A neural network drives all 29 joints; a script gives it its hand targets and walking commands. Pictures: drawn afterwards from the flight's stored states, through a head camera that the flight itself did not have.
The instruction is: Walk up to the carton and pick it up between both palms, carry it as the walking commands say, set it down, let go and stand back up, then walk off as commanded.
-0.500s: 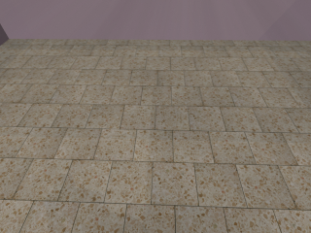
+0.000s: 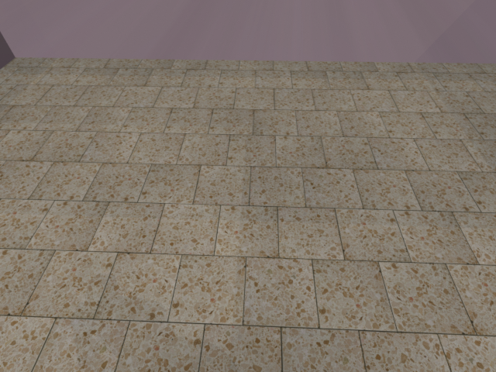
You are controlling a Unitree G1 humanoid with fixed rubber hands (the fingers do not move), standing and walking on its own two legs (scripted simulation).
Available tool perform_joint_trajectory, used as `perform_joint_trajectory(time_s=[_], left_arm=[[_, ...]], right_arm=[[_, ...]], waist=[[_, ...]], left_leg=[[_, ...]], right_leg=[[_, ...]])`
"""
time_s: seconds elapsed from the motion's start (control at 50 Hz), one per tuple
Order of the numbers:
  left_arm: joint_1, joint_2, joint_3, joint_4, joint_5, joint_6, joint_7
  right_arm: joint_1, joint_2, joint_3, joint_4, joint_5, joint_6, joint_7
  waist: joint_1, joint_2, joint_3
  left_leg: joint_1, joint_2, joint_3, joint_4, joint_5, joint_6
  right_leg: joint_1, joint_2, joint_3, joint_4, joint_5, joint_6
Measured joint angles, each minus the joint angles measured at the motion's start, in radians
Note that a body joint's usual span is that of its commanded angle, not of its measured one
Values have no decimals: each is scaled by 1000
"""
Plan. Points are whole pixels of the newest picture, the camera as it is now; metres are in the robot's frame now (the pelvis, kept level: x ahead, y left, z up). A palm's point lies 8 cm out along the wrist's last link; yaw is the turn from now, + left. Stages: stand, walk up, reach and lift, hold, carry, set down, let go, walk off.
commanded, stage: stand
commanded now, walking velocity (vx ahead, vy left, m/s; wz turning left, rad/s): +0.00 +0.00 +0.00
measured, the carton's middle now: out of the picture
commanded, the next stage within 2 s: walk off in 1.62 s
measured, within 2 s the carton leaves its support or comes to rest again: neither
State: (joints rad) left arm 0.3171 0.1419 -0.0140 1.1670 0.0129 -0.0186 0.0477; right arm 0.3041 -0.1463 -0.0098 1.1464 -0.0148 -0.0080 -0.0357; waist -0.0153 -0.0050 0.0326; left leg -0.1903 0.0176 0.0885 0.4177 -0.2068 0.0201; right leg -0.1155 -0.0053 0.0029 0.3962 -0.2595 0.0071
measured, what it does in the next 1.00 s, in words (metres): stands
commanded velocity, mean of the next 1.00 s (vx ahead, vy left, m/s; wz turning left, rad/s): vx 0.00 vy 0.00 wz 0.00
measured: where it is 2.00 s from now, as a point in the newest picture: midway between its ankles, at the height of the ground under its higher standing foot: outside the picture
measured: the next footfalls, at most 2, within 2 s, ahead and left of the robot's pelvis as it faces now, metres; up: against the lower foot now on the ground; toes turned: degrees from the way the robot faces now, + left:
none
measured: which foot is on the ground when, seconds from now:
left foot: down 0.00-1.00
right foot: down 0.00-1.00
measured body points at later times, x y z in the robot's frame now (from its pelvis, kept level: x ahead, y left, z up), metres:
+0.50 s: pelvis +0.00 +0.01 +0.00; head +0.00 +0.01 +0.45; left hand +0.07 +0.31 -0.13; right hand +0.08 -0.30 -0.12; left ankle +0.01 +0.10 -0.74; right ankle -0.03 -0.12 -0.74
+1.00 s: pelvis +0.00 +0.01 +0.00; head +0.01 +0.02 +0.45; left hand +0.10 +0.32 -0.12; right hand +0.10 -0.31 -0.11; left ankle +0.01 +0.10 -0.74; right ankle -0.03 -0.12 -0.74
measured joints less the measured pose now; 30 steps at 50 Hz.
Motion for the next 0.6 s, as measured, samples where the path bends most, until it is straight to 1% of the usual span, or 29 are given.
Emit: perform_joint_trajectory(time_s=[0.16, 0.32, 0.6], left_arm=[[-30, 67, 23, -55, 1, -4, 1], [-77, 148, 36, -111, 1, -6, -8], [-161, 224, 17, -127, -5, -11, -33]], right_arm=[[-33, -71, -14, -51, -2, -9, 1], [-90, -157, -22, -102, -2, -15, 12], [-202, -231, 0, -95, 9, -24, 31]], waist=[[0, -1, 14], [2, 0, 21], [8, 1, 8]], left_leg=[[-2, -6, 2, 12, -4, 7], [3, -11, 4, 11, -2, 12], [34, -12, 5, -43, 24, 11]], right_leg=[[-5, -7, 2, 18, -7, 6], [-2, -11, 3, 23, -7, 9], [35, -10, 4, -45, 27, 12]])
